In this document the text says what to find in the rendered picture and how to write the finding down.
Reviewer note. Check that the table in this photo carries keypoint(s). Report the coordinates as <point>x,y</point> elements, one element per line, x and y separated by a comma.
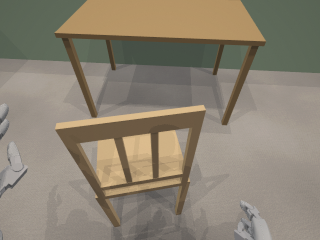
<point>219,22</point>

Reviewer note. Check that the robot left hand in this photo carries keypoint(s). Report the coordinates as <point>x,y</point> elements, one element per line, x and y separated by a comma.
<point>12,173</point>

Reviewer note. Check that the chair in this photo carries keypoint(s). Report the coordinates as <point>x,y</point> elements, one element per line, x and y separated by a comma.
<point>136,153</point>

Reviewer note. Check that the robot right hand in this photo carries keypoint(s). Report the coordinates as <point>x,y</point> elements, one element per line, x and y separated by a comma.
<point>256,230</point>

